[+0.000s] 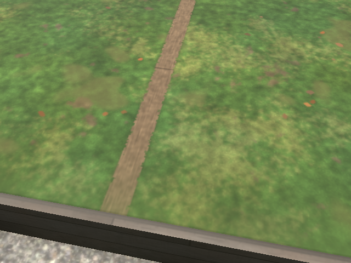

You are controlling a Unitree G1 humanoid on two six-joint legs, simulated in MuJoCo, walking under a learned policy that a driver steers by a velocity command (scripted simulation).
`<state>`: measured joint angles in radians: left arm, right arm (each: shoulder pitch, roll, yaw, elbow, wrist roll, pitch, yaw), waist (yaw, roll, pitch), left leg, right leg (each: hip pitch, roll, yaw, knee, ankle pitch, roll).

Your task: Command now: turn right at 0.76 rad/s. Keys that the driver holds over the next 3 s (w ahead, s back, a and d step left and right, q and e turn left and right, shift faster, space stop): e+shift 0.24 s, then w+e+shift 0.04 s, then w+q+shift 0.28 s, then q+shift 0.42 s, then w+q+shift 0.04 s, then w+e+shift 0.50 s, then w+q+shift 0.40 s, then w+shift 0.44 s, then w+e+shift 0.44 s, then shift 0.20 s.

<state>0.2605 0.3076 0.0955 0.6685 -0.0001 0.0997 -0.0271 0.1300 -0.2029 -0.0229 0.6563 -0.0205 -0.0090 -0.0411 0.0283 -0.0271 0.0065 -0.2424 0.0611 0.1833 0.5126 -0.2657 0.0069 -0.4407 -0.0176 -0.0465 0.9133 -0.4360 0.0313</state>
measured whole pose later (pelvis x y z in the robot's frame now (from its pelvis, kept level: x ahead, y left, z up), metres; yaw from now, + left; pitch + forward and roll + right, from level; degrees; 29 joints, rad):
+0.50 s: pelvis +0.03 -0.02 +0.01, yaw -17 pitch +2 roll +0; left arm 0.23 0.23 0.03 0.60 0.03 -0.01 0.00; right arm 0.21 -0.27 -0.04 0.65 -0.01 0.04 0.03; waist 0.02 0.02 -0.07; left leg -0.45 -0.02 0.01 0.79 -0.26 -0.03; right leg -0.22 0.11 0.13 0.43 -0.24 -0.07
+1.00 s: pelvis +0.21 -0.01 +0.00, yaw +7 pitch +2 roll -2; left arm 0.09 0.34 0.05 0.63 0.06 0.05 -0.01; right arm 0.43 -0.31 -0.05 0.68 -0.02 -0.04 -0.02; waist -0.08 -0.05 0.00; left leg -0.01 -0.13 -0.32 0.44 -0.41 0.12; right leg -0.65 0.07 0.03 1.13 -0.22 0.02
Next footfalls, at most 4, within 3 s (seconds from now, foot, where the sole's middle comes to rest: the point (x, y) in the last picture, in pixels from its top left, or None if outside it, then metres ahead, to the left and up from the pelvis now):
0.08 right None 0.03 -0.10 -0.77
0.60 left None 0.11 0.07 -0.77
1.30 right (228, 215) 0.72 -0.17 -0.77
1.84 left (197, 131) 1.18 -0.05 -0.77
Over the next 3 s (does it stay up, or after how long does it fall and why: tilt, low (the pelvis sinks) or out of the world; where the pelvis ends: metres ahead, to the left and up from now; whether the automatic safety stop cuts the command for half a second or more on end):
stays up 2.13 -0.07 -0.01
